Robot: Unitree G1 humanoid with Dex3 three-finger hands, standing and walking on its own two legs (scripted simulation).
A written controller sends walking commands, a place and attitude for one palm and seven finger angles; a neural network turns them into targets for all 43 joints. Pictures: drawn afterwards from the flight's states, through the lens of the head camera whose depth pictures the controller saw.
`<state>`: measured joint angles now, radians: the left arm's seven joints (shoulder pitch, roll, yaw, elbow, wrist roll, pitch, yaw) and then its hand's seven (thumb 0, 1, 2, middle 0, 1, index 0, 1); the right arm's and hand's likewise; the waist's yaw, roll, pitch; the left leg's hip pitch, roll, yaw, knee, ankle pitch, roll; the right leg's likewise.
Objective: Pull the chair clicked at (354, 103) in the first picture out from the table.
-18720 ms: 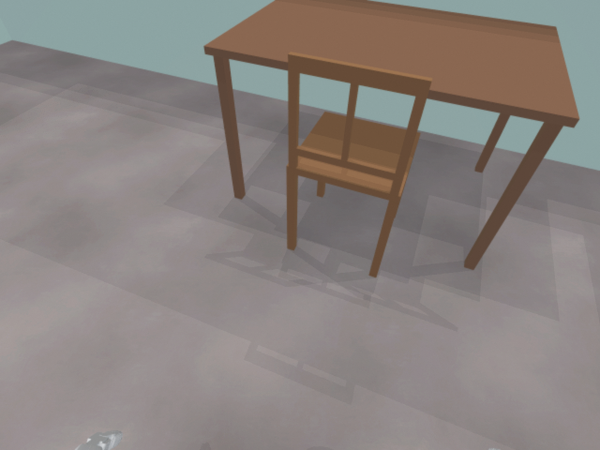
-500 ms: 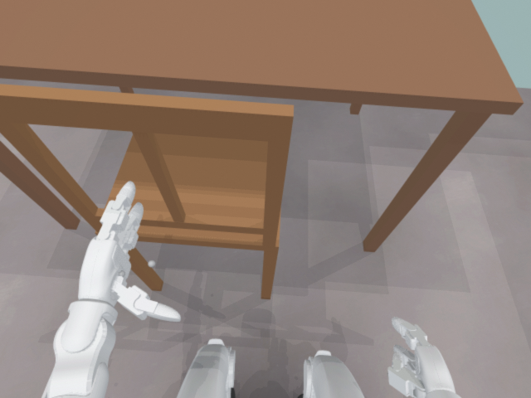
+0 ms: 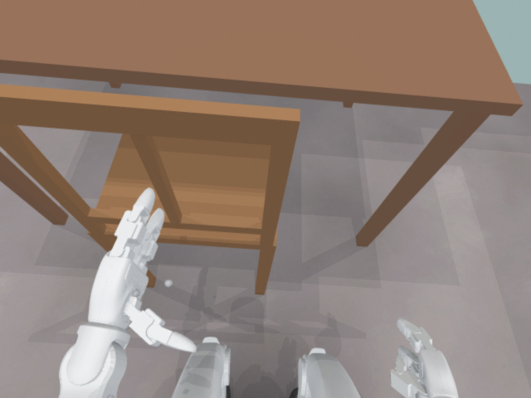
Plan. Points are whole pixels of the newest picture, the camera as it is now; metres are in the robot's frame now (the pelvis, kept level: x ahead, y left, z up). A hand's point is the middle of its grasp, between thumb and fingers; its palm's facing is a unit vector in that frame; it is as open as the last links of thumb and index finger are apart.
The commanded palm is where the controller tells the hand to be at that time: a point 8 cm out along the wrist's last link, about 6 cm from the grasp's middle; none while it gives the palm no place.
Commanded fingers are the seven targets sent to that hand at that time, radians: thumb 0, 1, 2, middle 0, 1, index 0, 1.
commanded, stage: aim the fingers beside a spindle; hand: left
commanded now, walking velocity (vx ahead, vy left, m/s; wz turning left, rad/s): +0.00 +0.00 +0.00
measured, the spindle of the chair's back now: (161, 183) +0.43 +0.18 +0.01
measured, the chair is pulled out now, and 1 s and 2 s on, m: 0.00 0.00 0.00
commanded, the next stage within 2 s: push the fingers through the gap in 0.06 s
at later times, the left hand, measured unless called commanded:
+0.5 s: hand (160, 243) +0.33 +0.17 +0.00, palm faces -0.01 -1.00 -0.05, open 16.9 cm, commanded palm +0.31 +0.21 +0.02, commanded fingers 0.00 -0.50 0.30 -0.06 -0.08 -0.06 -0.08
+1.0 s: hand (167, 218) +0.36 +0.16 +0.02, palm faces -0.01 -1.00 -0.04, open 17.0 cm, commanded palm +0.35 +0.21 +0.02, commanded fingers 0.00 -0.50 0.30 -0.06 -0.08 -0.06 -0.08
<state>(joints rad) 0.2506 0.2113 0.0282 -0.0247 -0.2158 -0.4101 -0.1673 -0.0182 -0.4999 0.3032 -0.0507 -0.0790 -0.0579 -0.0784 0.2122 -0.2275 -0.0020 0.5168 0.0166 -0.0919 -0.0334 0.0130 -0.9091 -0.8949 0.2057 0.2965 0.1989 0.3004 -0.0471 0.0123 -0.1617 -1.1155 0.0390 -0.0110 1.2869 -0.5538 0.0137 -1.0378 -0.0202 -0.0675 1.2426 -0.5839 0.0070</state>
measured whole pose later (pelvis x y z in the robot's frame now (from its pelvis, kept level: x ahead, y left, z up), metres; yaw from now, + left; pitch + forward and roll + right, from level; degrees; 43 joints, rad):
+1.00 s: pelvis +0.00 +0.00 +0.00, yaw +0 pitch +24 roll -3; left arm -0.19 0.24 0.18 0.40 -0.18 -0.43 -0.13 -0.02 -0.50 0.30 -0.06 -0.08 -0.05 -0.08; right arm 0.22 -0.24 0.00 0.58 0.01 -0.03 -0.02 0.01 -0.91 -0.89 0.21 0.30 0.20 0.30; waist -0.07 0.03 -0.16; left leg -1.15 0.04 -0.01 1.28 -0.54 0.01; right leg -1.08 -0.02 -0.06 1.25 -0.57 0.00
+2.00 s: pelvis -0.01 +0.00 +0.00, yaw +0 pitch +24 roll -3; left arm -0.42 0.26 0.20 0.69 -0.15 -0.47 -0.13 -0.01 -0.50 0.30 -0.08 -0.15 -0.09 -0.15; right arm 0.22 -0.24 0.00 0.60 0.01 0.04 0.00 0.01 -0.91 -0.89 0.21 0.30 0.20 0.30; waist -0.08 0.03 -0.17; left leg -1.18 0.04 -0.01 1.28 -0.53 0.01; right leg -1.11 -0.02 -0.06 1.25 -0.56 0.00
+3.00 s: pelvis +0.01 +0.01 +0.00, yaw -1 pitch +24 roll -3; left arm -0.30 0.23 0.17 0.55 -0.16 -0.45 -0.11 0.01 0.79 0.82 -0.45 -1.45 -0.44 -1.45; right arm 0.23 -0.23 0.00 0.58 0.01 0.05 0.02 0.01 -0.91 -0.89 0.21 0.30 0.20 0.30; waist -0.08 0.03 -0.17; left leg -1.13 0.04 0.01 1.26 -0.55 0.02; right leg -1.07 -0.01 -0.04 1.21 -0.57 0.02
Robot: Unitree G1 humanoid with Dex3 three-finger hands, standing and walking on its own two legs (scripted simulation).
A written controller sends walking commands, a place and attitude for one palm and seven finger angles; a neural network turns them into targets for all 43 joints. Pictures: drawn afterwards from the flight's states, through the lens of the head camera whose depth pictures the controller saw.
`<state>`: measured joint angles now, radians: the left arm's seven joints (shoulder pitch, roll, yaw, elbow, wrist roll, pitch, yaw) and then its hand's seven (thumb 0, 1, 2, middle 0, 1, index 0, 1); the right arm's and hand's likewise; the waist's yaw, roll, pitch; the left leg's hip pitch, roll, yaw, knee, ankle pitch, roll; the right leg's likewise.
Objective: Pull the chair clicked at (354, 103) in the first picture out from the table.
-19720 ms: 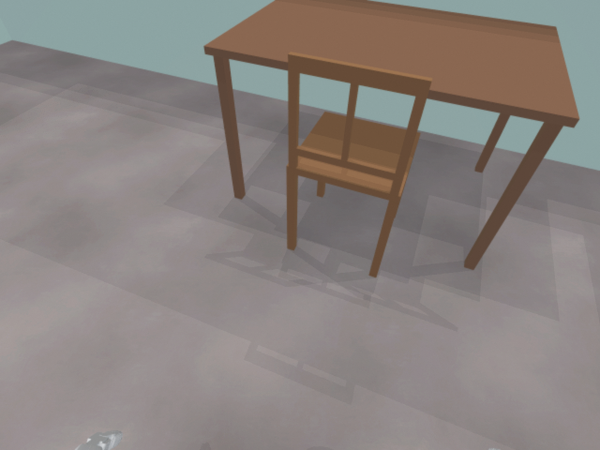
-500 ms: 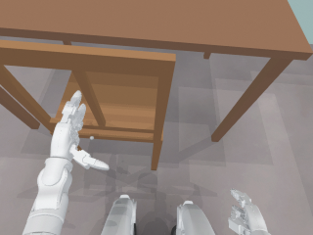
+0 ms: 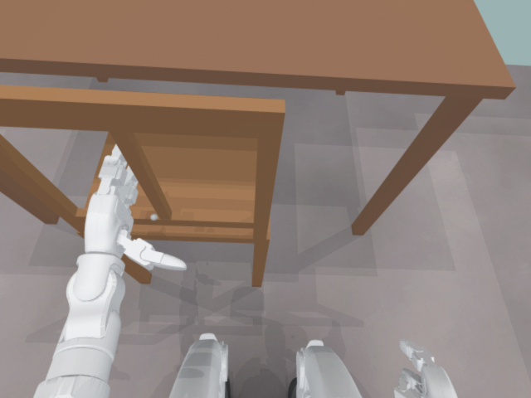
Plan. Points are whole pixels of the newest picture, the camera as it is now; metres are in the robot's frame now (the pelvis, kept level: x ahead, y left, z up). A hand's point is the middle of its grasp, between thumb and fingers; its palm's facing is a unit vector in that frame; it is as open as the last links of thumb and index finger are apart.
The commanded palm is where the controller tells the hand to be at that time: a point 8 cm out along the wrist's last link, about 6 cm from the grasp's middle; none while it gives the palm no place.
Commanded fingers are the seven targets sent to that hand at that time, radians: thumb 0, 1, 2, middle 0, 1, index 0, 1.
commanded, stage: push the fingers through the gap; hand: left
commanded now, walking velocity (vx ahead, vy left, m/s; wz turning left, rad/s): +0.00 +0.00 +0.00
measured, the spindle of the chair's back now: (147, 180) +0.43 +0.19 +0.01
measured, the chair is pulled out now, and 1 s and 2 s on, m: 0.00 0.00 0.01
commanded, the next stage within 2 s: hook a spindle and tug to test in 0.76 s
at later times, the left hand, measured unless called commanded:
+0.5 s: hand (162, 187) +0.42 +0.16 +0.02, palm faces -0.03 -1.00 -0.04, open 16.9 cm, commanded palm +0.39 +0.21 +0.02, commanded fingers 0.00 -0.50 0.30 -0.06 -0.08 -0.06 -0.08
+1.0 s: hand (163, 194) +0.40 +0.16 +0.02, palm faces +0.00 -1.00 -0.03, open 16.8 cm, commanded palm +0.38 +0.20 +0.02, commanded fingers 0.00 -0.50 0.30 -0.20 -0.52 -0.20 -0.52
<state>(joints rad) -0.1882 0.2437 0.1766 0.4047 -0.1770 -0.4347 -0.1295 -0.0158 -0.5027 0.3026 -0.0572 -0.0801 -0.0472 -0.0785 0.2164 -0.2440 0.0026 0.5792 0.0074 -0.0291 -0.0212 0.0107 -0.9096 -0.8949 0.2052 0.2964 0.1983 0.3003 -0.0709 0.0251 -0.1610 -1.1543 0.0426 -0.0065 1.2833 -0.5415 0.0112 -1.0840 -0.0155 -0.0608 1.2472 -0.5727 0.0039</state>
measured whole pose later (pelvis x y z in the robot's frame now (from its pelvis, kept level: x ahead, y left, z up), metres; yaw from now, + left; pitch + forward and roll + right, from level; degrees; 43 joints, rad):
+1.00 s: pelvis -0.01 +0.00 +0.00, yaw +0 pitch +24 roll -3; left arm -0.42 0.26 0.20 0.69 -0.15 -0.47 -0.13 -0.01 -0.50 0.30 -0.08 -0.15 -0.09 -0.15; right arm 0.22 -0.24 0.00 0.60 0.01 0.04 0.00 0.01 -0.91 -0.89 0.21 0.30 0.20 0.30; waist -0.08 0.03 -0.17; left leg -1.18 0.04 -0.01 1.28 -0.53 0.01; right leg -1.11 -0.02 -0.06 1.25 -0.56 0.00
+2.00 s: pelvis +0.01 +0.01 +0.01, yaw -1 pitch +24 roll -3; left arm -0.30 0.23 0.17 0.55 -0.16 -0.45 -0.11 0.01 0.79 0.82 -0.45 -1.45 -0.44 -1.45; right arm 0.23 -0.23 0.00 0.58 0.01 0.05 0.02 0.01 -0.91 -0.89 0.21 0.30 0.20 0.30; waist -0.08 0.03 -0.17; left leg -1.13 0.04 0.01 1.26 -0.55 0.02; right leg -1.07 -0.01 -0.04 1.21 -0.57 0.02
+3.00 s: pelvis -0.01 +0.01 +0.10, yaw -2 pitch +6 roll -1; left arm -0.26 0.20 0.05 0.77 -0.09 -0.19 0.08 0.03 0.74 0.79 -0.34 -1.20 -0.50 -1.45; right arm 0.21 -0.23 0.00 0.57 0.04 0.16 -0.11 0.01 -0.91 -0.89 0.20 0.30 0.20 0.30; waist -0.08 0.00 0.06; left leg -0.49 0.04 0.07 0.64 -0.26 0.02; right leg -0.45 0.00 0.00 0.60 -0.26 0.02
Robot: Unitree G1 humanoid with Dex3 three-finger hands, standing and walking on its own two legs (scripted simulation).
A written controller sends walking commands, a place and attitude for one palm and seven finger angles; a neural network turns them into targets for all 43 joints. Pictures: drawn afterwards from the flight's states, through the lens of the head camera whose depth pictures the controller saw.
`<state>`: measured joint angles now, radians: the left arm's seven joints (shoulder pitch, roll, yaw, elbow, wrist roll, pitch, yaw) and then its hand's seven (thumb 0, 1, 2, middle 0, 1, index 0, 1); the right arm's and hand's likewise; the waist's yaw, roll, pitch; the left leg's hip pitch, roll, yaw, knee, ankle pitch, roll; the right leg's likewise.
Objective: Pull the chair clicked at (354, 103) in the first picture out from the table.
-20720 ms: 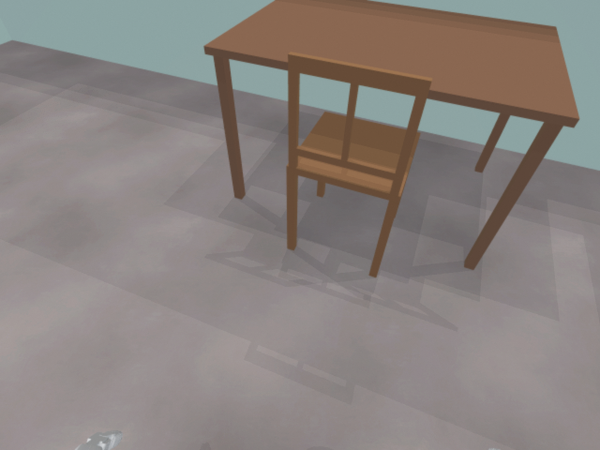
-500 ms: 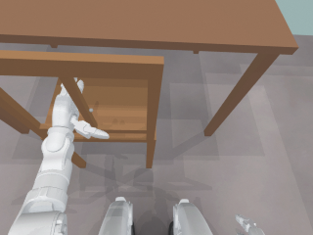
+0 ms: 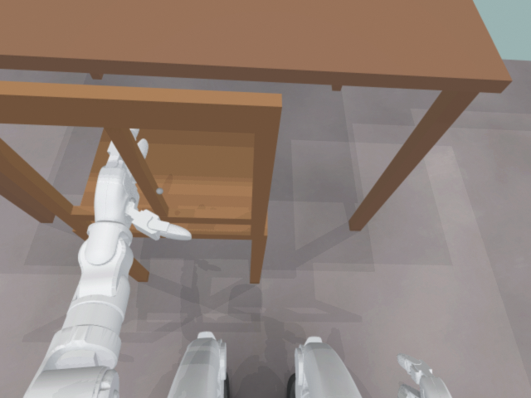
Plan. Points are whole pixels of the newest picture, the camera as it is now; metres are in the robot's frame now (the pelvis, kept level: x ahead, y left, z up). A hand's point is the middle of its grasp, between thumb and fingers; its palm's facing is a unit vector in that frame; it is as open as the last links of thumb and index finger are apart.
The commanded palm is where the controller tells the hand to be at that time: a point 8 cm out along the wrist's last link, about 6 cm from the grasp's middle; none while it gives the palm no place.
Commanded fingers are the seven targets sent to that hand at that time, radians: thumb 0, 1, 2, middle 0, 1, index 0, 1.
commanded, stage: hook a spindle and tug to test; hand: left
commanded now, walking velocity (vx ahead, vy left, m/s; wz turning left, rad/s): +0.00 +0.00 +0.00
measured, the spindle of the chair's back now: (143, 177) +0.44 +0.19 +0.01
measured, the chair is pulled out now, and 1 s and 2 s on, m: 0.00 0.01 0.08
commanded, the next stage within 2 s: step backward, pulling the chair out in 1.36 s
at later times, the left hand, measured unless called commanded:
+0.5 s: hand (158, 189) +0.41 +0.16 +0.02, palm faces +0.01 -1.00 -0.03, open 10.3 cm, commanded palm +0.38 +0.20 +0.02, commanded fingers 0.00 0.51 0.73 -0.50 -1.45 -0.50 -1.45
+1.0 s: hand (159, 194) +0.40 +0.16 +0.02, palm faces -0.01 -1.00 -0.02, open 5.0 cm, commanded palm +0.37 +0.20 +0.02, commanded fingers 0.00 0.90 0.90 -0.50 -1.45 -0.50 -1.45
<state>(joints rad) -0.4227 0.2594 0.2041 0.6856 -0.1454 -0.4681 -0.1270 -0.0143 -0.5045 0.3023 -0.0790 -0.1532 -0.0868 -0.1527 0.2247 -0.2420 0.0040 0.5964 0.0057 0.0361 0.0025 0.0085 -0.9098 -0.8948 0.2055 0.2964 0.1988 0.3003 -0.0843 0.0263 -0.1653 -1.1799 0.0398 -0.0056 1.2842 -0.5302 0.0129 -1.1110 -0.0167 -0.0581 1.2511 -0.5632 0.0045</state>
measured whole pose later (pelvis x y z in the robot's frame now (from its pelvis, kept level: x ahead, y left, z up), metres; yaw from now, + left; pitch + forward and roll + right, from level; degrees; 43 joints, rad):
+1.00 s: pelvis +0.02 +0.01 +0.01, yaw -1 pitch +24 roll -3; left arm -0.30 0.23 0.17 0.55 -0.16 -0.45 -0.11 0.01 0.79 0.82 -0.45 -1.45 -0.44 -1.45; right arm 0.23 -0.23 0.00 0.58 0.01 0.05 0.02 0.01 -0.91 -0.89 0.21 0.30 0.20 0.30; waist -0.08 0.03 -0.17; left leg -1.13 0.04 0.01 1.26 -0.55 0.02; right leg -1.07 -0.01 -0.04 1.21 -0.57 0.02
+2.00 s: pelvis -0.01 +0.01 +0.10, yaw -2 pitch +6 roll -1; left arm -0.26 0.20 0.05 0.77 -0.09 -0.19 0.08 0.03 0.74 0.79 -0.34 -1.20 -0.50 -1.45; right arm 0.21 -0.23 0.00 0.57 0.04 0.16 -0.11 0.01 -0.91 -0.89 0.20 0.30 0.20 0.30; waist -0.08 0.00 0.06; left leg -0.49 0.04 0.07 0.64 -0.26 0.02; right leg -0.45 0.00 0.00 0.60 -0.26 0.02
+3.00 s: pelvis -0.15 +0.03 +0.11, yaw -4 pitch +3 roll -1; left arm -0.24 0.16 -0.05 0.75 -0.04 -0.15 0.10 0.03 0.71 0.80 -0.30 -1.27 -0.50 -1.45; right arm 0.18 -0.25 -0.01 0.66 0.00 0.07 -0.11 0.01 -0.91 -0.90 0.20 0.30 0.20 0.30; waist -0.04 -0.02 0.10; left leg -0.37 0.01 -0.01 0.55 -0.23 0.01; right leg -0.43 -0.02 -0.02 0.68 -0.33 0.01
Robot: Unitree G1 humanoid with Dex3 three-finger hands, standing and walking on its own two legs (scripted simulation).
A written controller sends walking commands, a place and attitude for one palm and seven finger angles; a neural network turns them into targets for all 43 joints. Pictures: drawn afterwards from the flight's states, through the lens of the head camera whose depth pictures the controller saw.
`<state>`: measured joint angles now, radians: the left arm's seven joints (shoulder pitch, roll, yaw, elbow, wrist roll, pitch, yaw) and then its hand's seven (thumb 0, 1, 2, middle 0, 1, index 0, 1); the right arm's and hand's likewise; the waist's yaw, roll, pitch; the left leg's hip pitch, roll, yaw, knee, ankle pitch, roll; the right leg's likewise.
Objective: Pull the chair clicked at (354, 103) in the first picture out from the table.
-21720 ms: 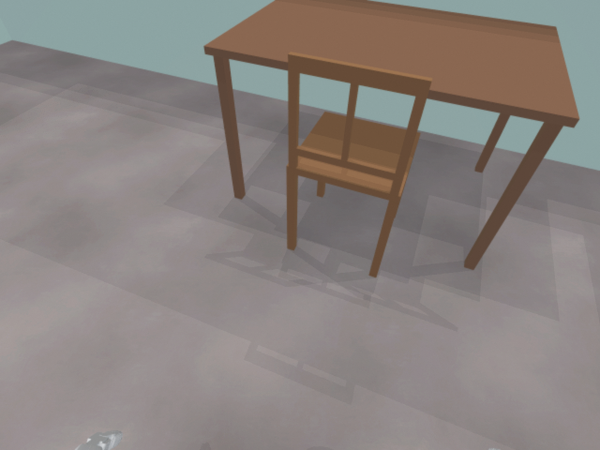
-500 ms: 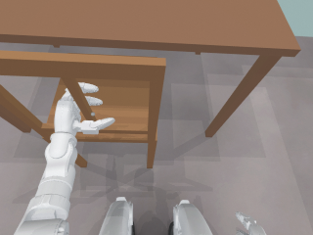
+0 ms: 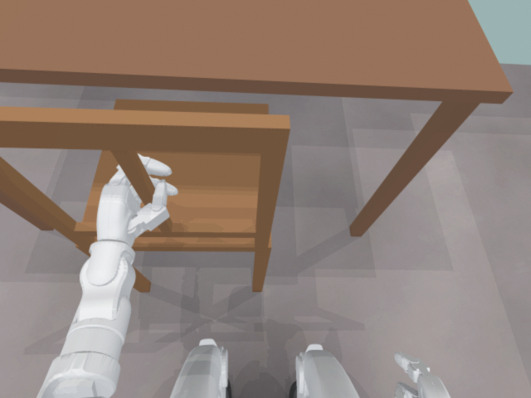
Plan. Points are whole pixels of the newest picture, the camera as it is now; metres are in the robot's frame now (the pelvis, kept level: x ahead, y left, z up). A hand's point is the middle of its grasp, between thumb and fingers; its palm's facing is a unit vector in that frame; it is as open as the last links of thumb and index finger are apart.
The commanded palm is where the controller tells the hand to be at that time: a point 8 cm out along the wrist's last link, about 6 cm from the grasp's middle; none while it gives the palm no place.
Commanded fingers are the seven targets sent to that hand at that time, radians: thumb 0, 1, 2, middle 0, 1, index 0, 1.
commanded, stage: hook a spindle and tug to test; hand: left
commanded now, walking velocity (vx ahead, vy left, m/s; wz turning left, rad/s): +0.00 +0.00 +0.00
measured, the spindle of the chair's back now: (148, 195) +0.41 +0.18 +0.01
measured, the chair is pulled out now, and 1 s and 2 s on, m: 0.01 0.08 0.25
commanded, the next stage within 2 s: step backward, pulling the chair out in 0.36 s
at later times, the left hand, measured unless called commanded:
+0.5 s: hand (164, 229) +0.35 +0.15 +0.01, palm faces +0.00 -1.00 -0.05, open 5.0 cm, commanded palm +0.33 +0.20 +0.02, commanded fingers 0.00 0.90 0.90 -0.50 -1.45 -0.50 -1.45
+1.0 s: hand (168, 252) +0.31 +0.13 +0.03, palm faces +0.02 -0.99 -0.13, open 5.0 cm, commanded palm +0.28 +0.19 +0.03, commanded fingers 0.00 0.90 0.90 -0.50 -1.45 -0.50 -1.45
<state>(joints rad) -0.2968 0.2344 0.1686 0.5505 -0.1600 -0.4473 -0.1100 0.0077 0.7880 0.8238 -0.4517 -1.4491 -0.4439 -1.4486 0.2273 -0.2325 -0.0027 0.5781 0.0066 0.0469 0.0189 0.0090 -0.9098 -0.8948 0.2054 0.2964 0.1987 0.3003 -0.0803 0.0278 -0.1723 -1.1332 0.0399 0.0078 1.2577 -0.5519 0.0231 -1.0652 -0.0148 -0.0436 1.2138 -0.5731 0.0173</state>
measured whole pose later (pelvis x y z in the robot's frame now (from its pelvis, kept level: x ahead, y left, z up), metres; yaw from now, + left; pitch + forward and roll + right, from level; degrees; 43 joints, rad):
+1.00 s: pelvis -0.02 +0.00 +0.10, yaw -2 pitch +6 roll -1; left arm -0.26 0.20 0.05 0.77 -0.09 -0.19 0.08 0.03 0.74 0.79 -0.34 -1.20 -0.50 -1.45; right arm 0.21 -0.23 0.00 0.57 0.04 0.16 -0.11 0.01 -0.91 -0.89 0.20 0.30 0.20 0.30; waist -0.08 0.00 0.06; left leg -0.49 0.04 0.07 0.64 -0.26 0.02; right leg -0.45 0.00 0.00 0.60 -0.26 0.02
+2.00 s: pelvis -0.17 +0.02 +0.11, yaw -3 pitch +3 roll -1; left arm -0.24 0.16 -0.05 0.75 -0.04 -0.15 0.10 0.03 0.71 0.80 -0.30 -1.27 -0.50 -1.45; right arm 0.18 -0.25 -0.01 0.66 0.00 0.07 -0.11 0.01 -0.91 -0.90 0.20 0.30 0.20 0.30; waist -0.04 -0.02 0.10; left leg -0.37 0.01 -0.01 0.55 -0.23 0.01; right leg -0.43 -0.02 -0.02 0.68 -0.33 0.01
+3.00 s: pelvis -0.43 +0.01 +0.10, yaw +1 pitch +2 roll +1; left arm -0.28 0.12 -0.08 0.80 -0.03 -0.13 0.10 0.02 0.71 0.82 -0.32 -1.29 -0.50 -1.45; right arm 0.18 -0.25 0.00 0.70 0.01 0.05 -0.12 0.01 -0.91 -0.89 0.20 0.30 0.20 0.30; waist -0.03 -0.01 0.10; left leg -0.32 0.00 -0.01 0.56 -0.27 -0.01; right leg -0.46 -0.07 -0.04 0.62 -0.26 0.02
